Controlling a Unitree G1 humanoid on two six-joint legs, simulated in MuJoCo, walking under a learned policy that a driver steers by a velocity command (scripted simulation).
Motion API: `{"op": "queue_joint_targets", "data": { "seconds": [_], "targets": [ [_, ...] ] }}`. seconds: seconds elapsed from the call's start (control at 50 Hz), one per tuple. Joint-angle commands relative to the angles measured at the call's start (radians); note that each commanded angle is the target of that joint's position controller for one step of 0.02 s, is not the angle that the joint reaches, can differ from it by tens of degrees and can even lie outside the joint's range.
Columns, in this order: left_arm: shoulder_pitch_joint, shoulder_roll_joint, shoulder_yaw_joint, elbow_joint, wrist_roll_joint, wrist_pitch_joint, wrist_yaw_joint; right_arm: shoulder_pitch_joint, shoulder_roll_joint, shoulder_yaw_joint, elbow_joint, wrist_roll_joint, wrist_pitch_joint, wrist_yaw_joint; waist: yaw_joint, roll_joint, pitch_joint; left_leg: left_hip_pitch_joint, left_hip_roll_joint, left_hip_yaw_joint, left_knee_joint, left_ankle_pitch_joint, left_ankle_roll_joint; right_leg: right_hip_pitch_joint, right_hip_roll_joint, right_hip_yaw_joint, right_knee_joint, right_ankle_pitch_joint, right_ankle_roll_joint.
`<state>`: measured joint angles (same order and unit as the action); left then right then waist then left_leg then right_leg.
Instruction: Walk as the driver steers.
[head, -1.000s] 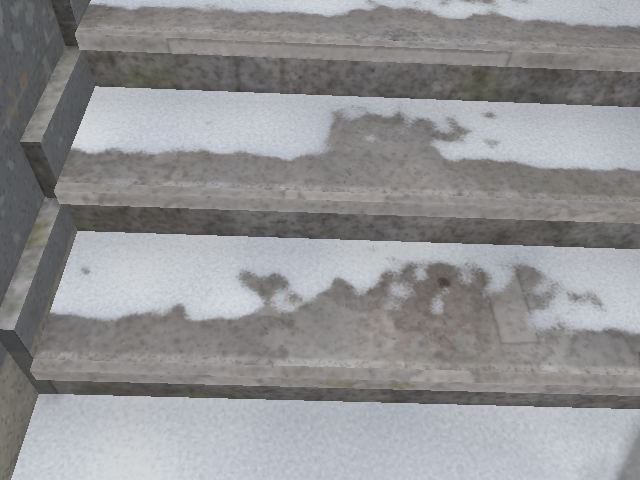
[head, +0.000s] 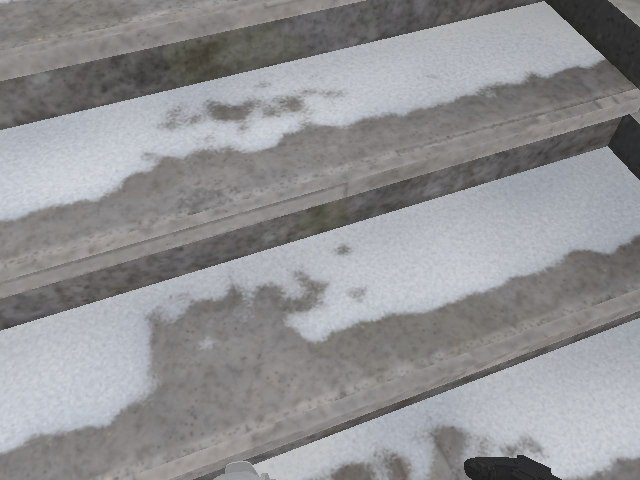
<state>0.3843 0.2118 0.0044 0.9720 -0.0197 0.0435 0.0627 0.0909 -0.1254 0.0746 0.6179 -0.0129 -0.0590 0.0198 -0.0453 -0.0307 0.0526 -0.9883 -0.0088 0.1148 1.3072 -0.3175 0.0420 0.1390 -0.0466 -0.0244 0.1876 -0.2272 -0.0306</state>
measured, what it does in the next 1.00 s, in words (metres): climbs, turning left: right foot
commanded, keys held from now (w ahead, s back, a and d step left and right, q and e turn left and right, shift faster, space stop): q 0.76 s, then w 0.24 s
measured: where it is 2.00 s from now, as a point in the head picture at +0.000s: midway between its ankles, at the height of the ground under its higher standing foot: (173, 264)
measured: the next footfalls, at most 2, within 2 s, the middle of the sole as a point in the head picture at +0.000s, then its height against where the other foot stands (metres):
right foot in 0.92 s outside the picture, level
left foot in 1.42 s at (132, 411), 0.16 m higher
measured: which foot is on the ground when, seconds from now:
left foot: down 0.00-0.92, up 0.94-1.00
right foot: down 0.00-0.02, up 0.04-0.90, down 0.92-1.00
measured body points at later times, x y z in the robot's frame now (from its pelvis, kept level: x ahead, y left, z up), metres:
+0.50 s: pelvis +0.13 +0.04 +0.14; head +0.14 +0.09 +0.58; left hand +0.22 +0.30 +0.01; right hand +0.35 -0.16 +0.07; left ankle +0.16 +0.09 -0.59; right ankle +0.21 -0.12 -0.41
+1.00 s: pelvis +0.26 -0.02 +0.13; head +0.26 -0.03 +0.58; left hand +0.26 +0.27 +0.05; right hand +0.53 -0.13 +0.04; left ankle +0.15 +0.08 -0.54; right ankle +0.31 -0.13 -0.60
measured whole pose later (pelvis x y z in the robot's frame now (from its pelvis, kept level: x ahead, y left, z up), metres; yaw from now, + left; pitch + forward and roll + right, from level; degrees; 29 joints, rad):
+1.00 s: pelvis +0.26 -0.02 +0.13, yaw +31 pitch +2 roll -1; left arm 0.24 0.21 0.02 0.63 0.02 -0.04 0.02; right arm 0.21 -0.22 -0.03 0.59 0.01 0.02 -0.02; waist 0.02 0.05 -0.07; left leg -0.40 -0.17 -0.29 1.01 -0.55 -0.02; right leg -0.29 0.02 0.00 0.55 -0.33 -0.02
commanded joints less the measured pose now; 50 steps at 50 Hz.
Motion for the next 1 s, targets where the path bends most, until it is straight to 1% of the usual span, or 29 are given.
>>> {"op": "queue_joint_targets", "data": {
  "seconds": [0.02, 0.04, 0.06, 0.08, 0.1, 0.12, 0.14, 0.2, 0.24, 0.26, 0.3, 0.34, 0.38, 0.44, 0.48, 0.52, 0.58, 0.62, 0.7, 0.78, 0.82, 0.84, 0.88, 0.9, 0.92, 0.94, 0.96, 0.98, 1.0],
  "targets": [
    [-0.146, 0.275, 0.068, -0.162, 0.016, -0.032, 0.004, 0.313, -0.353, -0.118, 0.011, -0.021, 0.008, 0.011, -0.168, 0.076, -0.334, 0.749, -0.038, -0.336, -0.493, 0.34, 0.106, -0.162, -0.082, 0.052, 0.696, 1.063, -0.038],
    [-0.032, 0.094, 0.028, -0.21, 0.05, -0.051, -0.037, 0.307, -0.447, -0.132, 0.023, -0.079, 0.007, -0.003, -0.008, 0.619, -0.496, 0.994, 0.263, -0.975, -0.832, 0.807, 0.306, -0.51, 0.248, 0.158, 1.138, -0.148, 0.034],
    [0.039, 0.153, 0.044, -0.143, 0.049, -0.087, -0.084, 0.238, -0.352, -0.119, -0.029, -0.101, 0.001, -0.021, -0.007, 0.345, -0.564, 0.948, 0.316, -1.102, -0.871, 0.68, 0.298, -0.54, 0.224, 0.345, 1.433, -0.201, 0.025],
    [-0.073, 0.14, 0.04, -0.189, 0.022, -0.086, -0.1, 0.178, -0.297, -0.11, -0.027, -0.057, -0.001, -0.02, 0.001, 0.18, -0.408, 0.8, 0.262, -0.963, -0.839, 0.48, 0.255, -0.632, 0.192, 0.275, 1.462, -0.174, 0.024],
    [-0.171, 0.091, 0.024, -0.236, 0.029, -0.075, -0.094, 0.132, -0.229, -0.101, 0.001, 0.002, -0.002, -0.019, 0.032, 0.002, -0.185, 0.637, 0.189, -0.808, -0.811, 0.255, 0.199, -0.739, 0.143, 0.206, 1.405, -0.183, 0.02],
    [-0.205, 0.087, 0.022, -0.253, 0.031, -0.064, -0.081, 0.106, -0.193, -0.097, 0.018, 0.018, 0.001, -0.028, 0.055, -0.064, -0.079, 0.521, 0.142, -0.666, -0.803, 0.123, 0.166, -0.781, 0.092, 0.181, 1.373, -0.134, 0.012],
    [-0.207, 0.07, 0.015, -0.272, 0.031, -0.047, -0.076, 0.11, -0.183, -0.1, 0.037, 0.007, 0.01, -0.035, 0.077, 0.004, -0.053, 0.431, 0.102, -0.624, -0.822, 0.071, 0.162, -0.756, 0.087, 0.158, 1.499, -0.141, 0.012],
    [-0.151, 0.047, 0.0, -0.306, 0.035, -0.051, -0.069, 0.118, -0.148, -0.088, 0.032, 0.001, 0.011, -0.045, 0.112, 0.071, -0.064, 0.44, 0.066, -0.521, -0.863, 0.095, 0.161, -0.87, 0.081, 0.125, 1.618, -0.058, -0.004],
    [-0.174, 0.03, -0.016, -0.352, 0.033, -0.058, -0.057, 0.15, -0.191, -0.093, 0.033, 0.017, 0.026, -0.051, 0.109, 0.051, -0.081, 0.5, 0.034, -0.449, -0.885, 0.054, 0.136, -0.963, 0.055, 0.115, 1.546, -0.012, 0.0],
    [-0.215, 0.028, -0.023, -0.394, 0.044, -0.062, -0.054, 0.15, -0.198, -0.096, 0.031, 0.021, 0.042, -0.058, 0.103, 0.044, -0.066, 0.492, 0.011, -0.438, -0.884, 0.053, 0.116, -0.99, 0.046, 0.122, 1.463, 0.017, 0.012],
    [-0.264, 0.051, -0.02, -0.441, 0.047, -0.062, -0.035, 0.122, -0.243, -0.1, -0.008, 0.024, 0.079, -0.083, 0.088, 0.075, -0.096, 0.551, -0.012, -0.438, -0.913, 0.099, 0.095, -0.994, 0.059, 0.072, 1.256, 0.103, 0.068],
    [-0.339, 0.034, -0.028, -0.496, 0.045, -0.059, -0.016, 0.15, -0.245, -0.099, -0.042, 0.004, 0.123, -0.122, 0.049, 0.147, -0.168, 0.709, 0.029, -0.546, -0.929, 0.181, 0.112, -1.049, 0.085, 0.082, 1.182, 0.042, 0.142],
    [-0.268, 0.076, -0.009, -0.451, 0.023, -0.051, -0.005, 0.095, -0.249, -0.103, -0.11, -0.007, 0.117, -0.124, 0.039, 0.142, -0.236, 0.835, 0.091, -0.599, -0.92, 0.211, 0.089, -1.081, 0.066, 0.126, 1.181, 0.065, 0.16],
    [-0.206, 0.08, 0.01, -0.418, 0.012, -0.031, 0.01, 0.09, -0.24, -0.096, -0.144, -0.013, 0.119, -0.115, 0.025, 0.135, -0.199, 0.812, 0.12, -0.674, -0.907, 0.114, 0.114, -1.119, 0.087, 0.159, 1.458, -0.016, 0.182],
    [-0.227, 0.049, 0.005, -0.432, 0.007, -0.029, 0.011, 0.098, -0.213, -0.087, -0.148, -0.006, 0.129, -0.11, 0.005, 0.146, -0.145, 0.834, 0.107, -0.682, -0.891, 0.136, 0.133, -1.183, 0.104, 0.146, 1.607, -0.051, 0.182],
    [-0.298, 0.042, -0.004, -0.477, 0.013, -0.047, 0.007, 0.143, -0.201, -0.091, -0.149, 0.014, 0.139, -0.118, -0.012, 0.112, -0.104, 0.921, 0.095, -0.698, -0.879, 0.181, 0.115, -1.249, 0.082, 0.151, 1.447, -0.069, 0.177],
    [-0.306, 0.056, -0.005, -0.484, 0.012, -0.062, -0.001, 0.127, -0.206, -0.103, -0.182, 0.0, 0.138, -0.13, -0.005, 0.122, -0.141, 0.986, 0.112, -0.733, -0.851, 0.382, 0.13, -1.23, 0.082, 0.149, 1.352, -0.054, 0.184],
    [-0.239, 0.066, 0.0, -0.456, 0.011, -0.055, -0.007, 0.072, -0.205, -0.101, -0.203, -0.007, 0.13, -0.125, 0.017, 0.147, -0.179, 0.941, 0.12, -0.735, -0.83, 0.537, 0.172, -1.14, 0.109, 0.138, 1.452, -0.063, 0.192],
    [-0.27, 0.071, 0.002, -0.483, 0.017, -0.059, -0.007, 0.076, -0.208, -0.108, -0.21, 0.017, 0.127, -0.117, 0.018, 0.116, -0.156, 0.932, 0.107, -0.764, -0.818, 0.594, 0.203, -1.111, 0.118, 0.138, 1.385, -0.126, 0.192],
    [-0.261, 0.055, -0.007, -0.484, 0.021, -0.064, -0.025, 0.04, -0.214, -0.121, -0.219, 0.033, 0.131, -0.119, 0.045, 0.138, -0.199, 0.936, 0.077, -0.743, -0.821, 0.574, 0.154, -0.965, 0.085, 0.123, 1.072, -0.108, 0.177],
    [-0.256, 0.043, -0.008, -0.481, 0.022, -0.065, -0.041, 0.026, -0.203, -0.123, -0.217, 0.044, 0.132, -0.111, 0.047, 0.181, -0.202, 0.82, 0.039, -0.688, -0.868, 0.399, 0.133, -0.747, 0.072, 0.069, 0.813, -0.103, 0.15],
    [-0.251, 0.059, 0.003, -0.472, 0.025, -0.069, -0.045, 0.04, -0.21, -0.128, -0.201, 0.039, 0.127, -0.099, 0.039, 0.209, -0.218, 0.753, 0.048, -0.708, -0.902, 0.395, 0.134, -0.581, 0.077, 0.051, 0.727, -0.083, 0.13],
    [-0.21, 0.11, 0.038, -0.451, 0.012, -0.077, -0.04, 0.052, -0.207, -0.13, -0.164, 0.027, 0.111, -0.082, 0.059, 0.247, -0.171, 0.767, 0.061, -0.723, -0.895, 0.397, 0.133, -0.433, 0.047, 0.059, 0.445, -0.011, 0.082],
    [-0.192, 0.109, 0.046, -0.43, 0.01, -0.084, -0.037, 0.061, -0.177, -0.12, -0.145, 0.027, 0.103, -0.075, 0.068, 0.217, -0.148, 0.786, 0.024, -0.683, -0.837, 0.358, 0.114, -0.363, 0.045, 0.043, 0.199, 0.097, 0.06],
    [-0.209, 0.111, 0.051, -0.413, 0.021, -0.093, -0.036, 0.113, -0.136, -0.109, -0.123, 0.011, 0.093, -0.057, 0.033, 0.128, -0.159, 0.755, -0.046, -0.599, -0.726, 0.226, 0.078, -0.255, 0.027, 0.055, 0.116, 0.171, 0.059],
    [-0.141, 0.122, 0.048, -0.406, 0.038, -0.103, -0.038, 0.164, -0.092, -0.095, -0.104, -0.015, 0.078, -0.033, 0.046, -0.04, -0.209, 0.517, -0.135, -0.49, -0.48, -0.175, 0.019, 0.004, -0.129, 0.207, 0.165, 0.318, 0.012],
    [-0.009, 0.171, 0.059, -0.399, 0.06, -0.101, -0.043, 0.232, -0.083, -0.095, -0.081, -0.006, 0.053, -0.026, 0.059, -0.207, -0.236, 0.315, -0.219, -0.402, -0.231, -0.431, -0.035, 0.098, -0.359, 0.441, 0.219, 0.608, -0.134],
    [0.03, 0.23, 0.097, -0.369, 0.05, -0.107, -0.045, 0.238, -0.198, -0.132, -0.074, 0.035, 0.045, -0.028, 0.08, -0.234, -0.205, 0.242, -0.138, -0.307, -0.024, -0.38, -0.102, -0.05, -0.447, 0.656, 0.11, 0.11, -0.276],
    [0.041, 0.18, 0.092, -0.337, 0.033, -0.101, -0.043, 0.148, -0.223, -0.143, -0.055, 0.048, 0.048, -0.031, 0.119, -0.122, -0.073, 0.131, -0.061, -0.27, 0.188, -0.284, -0.122, -0.136, -0.372, 0.632, 0.051, -0.376, -0.276]
  ]
}}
